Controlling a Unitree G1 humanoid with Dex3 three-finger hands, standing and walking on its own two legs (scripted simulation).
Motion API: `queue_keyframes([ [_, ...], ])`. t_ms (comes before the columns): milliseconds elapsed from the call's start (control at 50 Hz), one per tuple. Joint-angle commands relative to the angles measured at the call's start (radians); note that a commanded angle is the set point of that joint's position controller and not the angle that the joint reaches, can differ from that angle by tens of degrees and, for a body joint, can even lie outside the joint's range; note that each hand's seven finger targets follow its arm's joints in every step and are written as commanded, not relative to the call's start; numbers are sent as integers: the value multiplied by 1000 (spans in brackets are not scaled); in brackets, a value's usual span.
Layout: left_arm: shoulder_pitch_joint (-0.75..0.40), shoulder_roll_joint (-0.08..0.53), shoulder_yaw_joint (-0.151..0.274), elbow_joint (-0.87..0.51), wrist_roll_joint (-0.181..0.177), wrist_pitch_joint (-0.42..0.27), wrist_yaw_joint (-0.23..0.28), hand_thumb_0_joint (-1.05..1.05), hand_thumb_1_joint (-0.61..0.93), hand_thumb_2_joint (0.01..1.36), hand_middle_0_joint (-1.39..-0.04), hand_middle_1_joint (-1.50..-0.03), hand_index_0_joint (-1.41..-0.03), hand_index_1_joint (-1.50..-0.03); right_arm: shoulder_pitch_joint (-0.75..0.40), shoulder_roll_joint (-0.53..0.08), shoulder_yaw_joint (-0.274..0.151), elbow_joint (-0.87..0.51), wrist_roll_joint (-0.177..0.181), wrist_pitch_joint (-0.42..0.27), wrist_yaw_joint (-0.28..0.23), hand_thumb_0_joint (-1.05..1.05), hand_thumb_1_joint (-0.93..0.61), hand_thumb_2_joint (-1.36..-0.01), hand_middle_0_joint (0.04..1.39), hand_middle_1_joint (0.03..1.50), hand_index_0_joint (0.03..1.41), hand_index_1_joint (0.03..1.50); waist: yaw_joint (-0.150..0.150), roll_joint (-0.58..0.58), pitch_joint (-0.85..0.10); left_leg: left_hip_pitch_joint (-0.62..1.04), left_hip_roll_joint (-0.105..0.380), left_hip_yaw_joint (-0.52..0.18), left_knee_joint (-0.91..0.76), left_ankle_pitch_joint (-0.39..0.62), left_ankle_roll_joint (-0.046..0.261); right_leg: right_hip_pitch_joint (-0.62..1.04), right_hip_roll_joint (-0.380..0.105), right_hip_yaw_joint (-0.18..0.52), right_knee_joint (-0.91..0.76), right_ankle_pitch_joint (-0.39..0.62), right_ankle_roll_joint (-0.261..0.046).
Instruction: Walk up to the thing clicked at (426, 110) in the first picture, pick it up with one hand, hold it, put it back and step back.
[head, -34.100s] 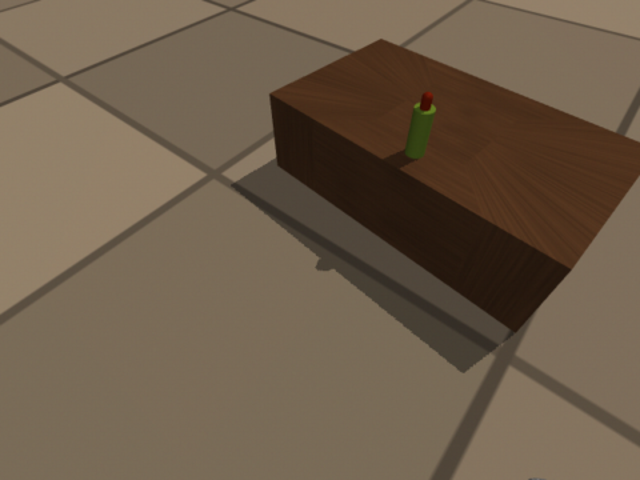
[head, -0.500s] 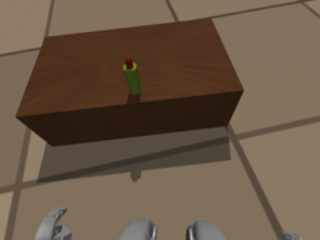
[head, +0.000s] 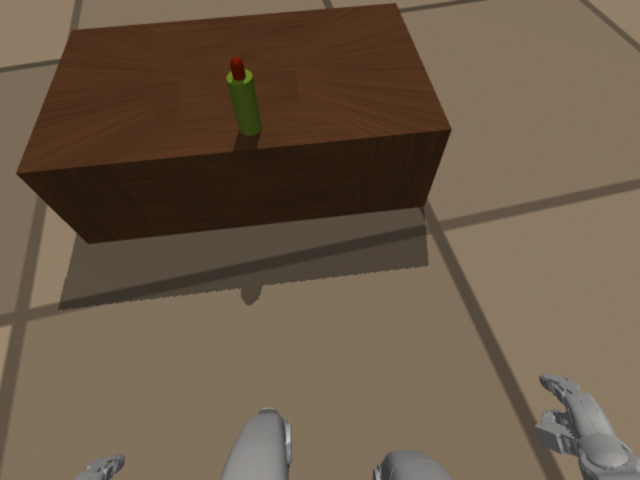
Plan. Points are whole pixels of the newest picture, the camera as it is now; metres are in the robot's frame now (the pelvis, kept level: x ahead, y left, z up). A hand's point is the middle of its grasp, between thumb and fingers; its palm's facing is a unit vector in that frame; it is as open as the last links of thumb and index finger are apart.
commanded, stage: step back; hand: left
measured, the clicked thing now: (243, 96) +1.02 +0.26 -0.24
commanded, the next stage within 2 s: stand in 1.18 s
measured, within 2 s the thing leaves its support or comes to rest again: neither
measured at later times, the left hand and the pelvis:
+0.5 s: hand out of the picture -0.03 +0.27 -0.12, palm faces +0.11 -0.92 -0.38, open 7.4 cm; pelvis -0.07 -0.01 +0.02, yaw +6 degrees
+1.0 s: hand out of the picture +0.03 +0.29 -0.14, palm faces +0.11 -0.93 -0.36, open 7.4 cm; pelvis -0.02 +0.02 +0.02, yaw +6 degrees
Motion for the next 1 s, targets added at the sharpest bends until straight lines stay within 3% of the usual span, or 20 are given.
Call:
queue_keyframes([
  [0, 52, 417, 107, -88, 30, -36, 15, 0, 900, 900, -200, -300, -200, -300, -16, -138, -59, -90, 18, 1, -30, 0, -900, -900, 200, 300, 200, 300, 69, -308, -176, -99, -174, -132, 340, -430, 0, -176, -460, 574, -403, 16, -297],
  [20, -23, 402, 103, -109, 20, -39, 18, 0, 900, 900, -200, -300, -200, -300, 0, -180, -79, -63, 19, 1, -34, 0, -900, -900, 200, 300, 200, 300, 39, -282, -97, -34, -130, -187, 438, -406, -1, -343, -487, 602, -453, -57, -313],
  [80, -105, 242, 63, -112, 19, -57, 25, 0, 900, 900, -200, -300, -200, -300, 91, -153, -56, 15, 23, -8, -17, 0, -900, -900, 200, 300, 200, 300, -45, -138, -108, -51, -202, -161, 450, -237, 9, -161, -248, 182, -271, 259, -170],
  [200, 37, 262, 84, -83, 31, -73, 18, 0, 900, 900, -200, -300, -200, -300, 83, -145, -53, 30, 0, -38, -2, 0, -900, -900, 200, 300, 200, 300, 59, -231, -177, -104, -126, -80, 118, -297, -30, 128, -273, 250, -304, -155, -196],
  [280, -12, 275, 70, -79, 14, -59, 5, 0, 900, 900, -200, -300, -200, -300, 169, -130, -60, 94, -5, -64, 10, 0, -900, -900, 200, 300, 200, 300, 2, -227, -189, 254, -125, 7, -324, -212, 11, -61, -279, 188, -245, -125, -167],
  [300, -1, 233, 51, -78, 14, -55, 3, 0, 900, 900, -200, -300, -200, -300, 216, -139, -71, 122, -11, -72, 7, 0, -900, -900, 200, 300, 200, 300, -19, -151, -209, 366, -131, -29, -388, -142, 25, -113, -232, 130, -135, -60, -123],
  [320, 23, 168, 37, -79, 8, -54, 2, 0, 900, 900, -200, -300, -200, -300, 248, -178, -85, 137, -23, -78, 2, 0, -900, -900, 200, 300, 200, 300, -22, 21, -226, 470, -15, -248, -409, -257, 63, -274, -169, 63, 33, -65, -81],
  [340, -10, 130, 25, -83, -12, -59, -1, 0, 900, 900, -200, -300, -200, -300, 188, -244, -86, 110, -21, -83, 2, 0, -900, -900, 200, 300, 200, 300, -22, 167, -168, 393, 184, -559, -514, -519, 161, -406, -46, -68, 133, -97, -22],
  [360, -85, 244, 58, -65, 3, -62, 4, 0, 900, 900, -200, -300, -200, -300, 158, -310, -97, 105, -10, -79, 8, 0, -900, -900, 200, 300, 200, 300, -54, 119, -73, 134, 257, -619, -546, -689, 261, -302, -111, 21, 202, -144, -22],
  [420, -16, 202, 50, -30, -11, -77, -17, 0, 900, 900, -200, -300, -200, -300, 71, -184, -59, 87, -18, -86, 12, 0, -900, -900, 200, 300, 200, 300, 3, 90, -48, 144, 118, -326, -472, -438, 184, -208, -97, 2, 91, -52, -31],
  [500, 22, 172, 47, 20, -6, -92, -12, 0, 900, 900, -200, -300, -200, -300, 86, -188, -60, 104, -6, -70, 23, 0, -900, -900, 200, 300, 200, 300, -2, 123, -112, 114, 55, -199, -363, -336, 129, 9, -32, -86, -174, 79, -23],
  [540, 79, 191, 53, 53, 8, -104, 5, 0, 900, 900, -200, -300, -200, -300, 95, -126, -42, 98, 8, -54, 20, 0, -900, -900, 200, 300, 200, 300, 25, 39, -161, 27, 5, -126, -191, -282, 87, 184, -41, -22, -275, 123, -33],
  [580, 103, 317, 79, 54, 18, -117, 16, 0, 900, 900, -200, -300, -200, -300, 91, -81, -29, 76, 10, -50, 11, 0, -900, -900, 200, 300, 200, 300, 46, -190, -155, -138, -150, -50, 137, -378, 30, 153, -364, 479, -464, -202, -167],
  [600, 29, 337, 82, 27, 19, -119, 12, 0, 900, 900, -200, -300, -200, -300, 115, -146, -52, 100, 2, -50, 5, 0, -900, -900, 200, 300, 200, 300, 23, -127, -92, -61, -96, -101, 212, -395, 18, -18, -454, 541, -484, -308, -248],
  [740, -70, 259, 49, 20, 5, -121, 7, 0, 900, 900, -200, -300, -200, -300, 185, -102, -49, 149, 6, -69, 19, 0, -900, -900, 200, 300, 200, 300, -25, -157, -172, 168, -75, -8, -76, -206, 11, -61, -290, 160, -305, 193, -172],
  [800, -79, 191, 18, 14, -7, -103, 6, 0, 900, 900, -200, -300, -200, -300, 197, -109, -61, 174, -3, -81, 8, 0, -900, -900, 200, 300, 200, 300, -53, -108, -221, 337, -75, -40, -293, 60, 26, -103, -196, 29, -116, 395, -91],
  [840, -52, 134, 1, 16, -29, -92, 6, 0, 900, 900, -200, -300, -200, -300, 112, -192, -65, 149, -2, -92, -2, 0, -900, -900, 200, 300, 200, 300, -7, 74, -248, 322, 160, -335, -367, 102, 133, -154, -60, -58, 5, 147, -17],
  [860, -41, 178, 13, 50, -28, -84, 11, 0, 900, 900, -200, -300, -200, -300, 61, -224, -63, 143, 6, -87, 2, 0, -900, -900, 200, 300, 200, 300, -4, 85, -219, 181, 199, -339, -361, 6, 203, -45, -67, -36, 1, -51, -22],
  [920, -50, 188, 9, 74, -14, -101, 10, 0, 900, 900, -200, -300, -200, -300, 8, -156, -41, 150, 10, -78, 4, 0, -900, -900, 200, 300, 200, 300, 13, 43, -216, 188, 72, -141, -281, 194, 85, 63, -113, -7, -178, 257, -39],
  [980, -48, 206, 12, 89, -25, -105, 16, 0, 900, 900, -200, -300, -200, -300, 54, -134, -37, 178, 22, -80, -4, 0, -900, -900, 200, 300, 200, 300, -15, 56, -278, 233, 12, -75, -219, 358, 34, 110, -148, 28, -146, 489, -56],
])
